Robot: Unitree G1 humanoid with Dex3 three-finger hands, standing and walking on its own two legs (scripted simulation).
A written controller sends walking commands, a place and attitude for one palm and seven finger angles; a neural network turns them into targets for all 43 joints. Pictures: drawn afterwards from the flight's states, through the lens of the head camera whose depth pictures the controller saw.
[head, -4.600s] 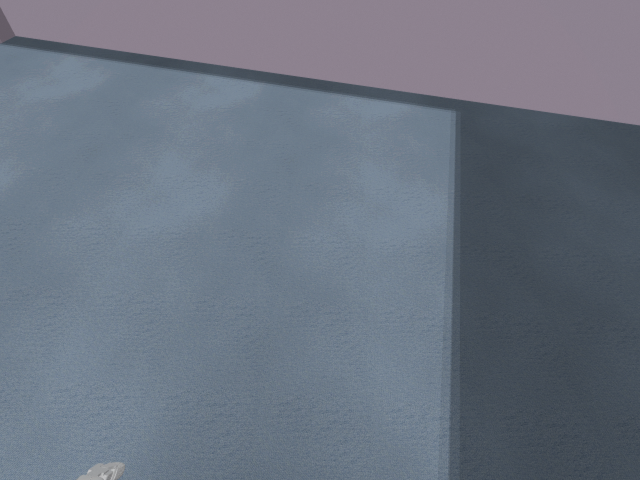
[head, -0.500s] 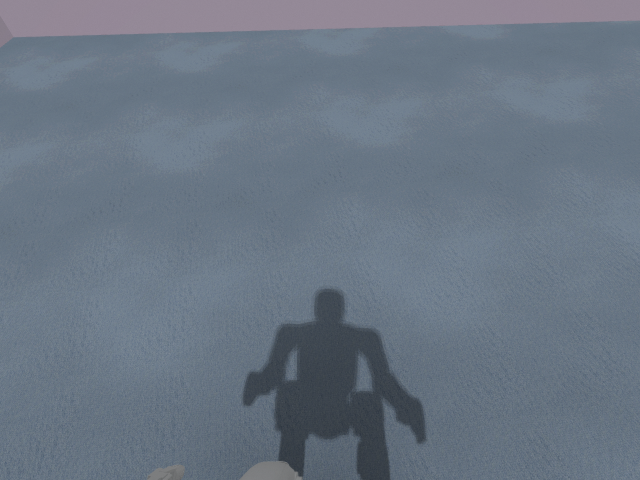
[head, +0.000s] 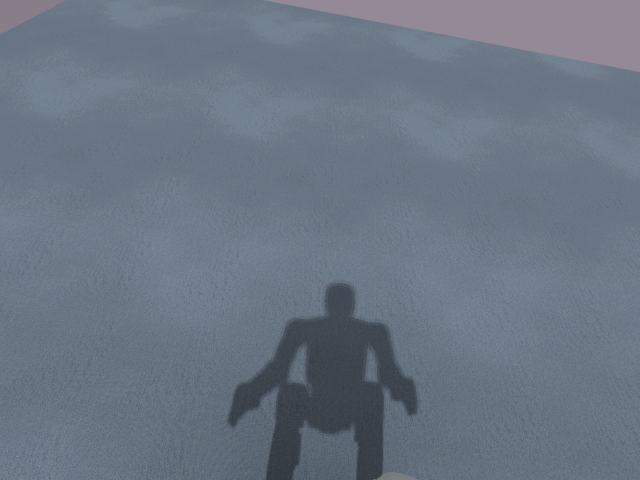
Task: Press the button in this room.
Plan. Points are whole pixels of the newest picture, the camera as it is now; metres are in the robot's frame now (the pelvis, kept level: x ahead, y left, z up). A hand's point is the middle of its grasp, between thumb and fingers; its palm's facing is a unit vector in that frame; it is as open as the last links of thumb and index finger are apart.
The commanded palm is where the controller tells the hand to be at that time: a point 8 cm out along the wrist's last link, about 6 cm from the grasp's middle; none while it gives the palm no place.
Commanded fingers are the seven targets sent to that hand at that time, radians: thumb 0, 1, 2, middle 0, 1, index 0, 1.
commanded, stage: turn or walk to find it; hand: left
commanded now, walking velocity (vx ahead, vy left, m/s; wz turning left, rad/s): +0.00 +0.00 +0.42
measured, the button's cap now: out of the picture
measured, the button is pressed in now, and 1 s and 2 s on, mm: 0 0 0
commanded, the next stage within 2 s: none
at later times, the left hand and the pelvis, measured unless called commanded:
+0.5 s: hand out of the picture +0.00 +0.17 -0.16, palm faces +0.24 -0.94 -0.24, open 7.4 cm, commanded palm none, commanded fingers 0.00 0.90 0.90 -0.20 -0.30 -0.20 -0.30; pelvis -0.02 -0.03 +0.00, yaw +15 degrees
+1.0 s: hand out of the picture -0.04 +0.20 -0.16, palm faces +0.44 -0.85 -0.29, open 7.4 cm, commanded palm none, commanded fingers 0.00 0.90 0.90 -0.20 -0.30 -0.20 -0.30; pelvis -0.04 -0.03 -0.01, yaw +26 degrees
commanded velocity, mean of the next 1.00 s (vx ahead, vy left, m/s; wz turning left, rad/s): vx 0.00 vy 0.00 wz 0.42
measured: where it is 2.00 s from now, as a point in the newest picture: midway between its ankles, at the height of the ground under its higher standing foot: outside the picture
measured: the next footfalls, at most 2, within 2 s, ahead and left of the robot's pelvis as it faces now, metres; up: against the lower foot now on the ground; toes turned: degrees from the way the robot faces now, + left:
right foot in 0.22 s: +0.03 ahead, -0.14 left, +0.00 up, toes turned +2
left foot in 0.60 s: -0.03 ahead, +0.11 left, +0.00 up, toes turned +22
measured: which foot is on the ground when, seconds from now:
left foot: down 0.00-0.22, up 0.24-0.58, down 0.60-1.00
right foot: up 0.00-0.20, down 0.22-0.60, up 0.62-0.98, down 1.00-1.00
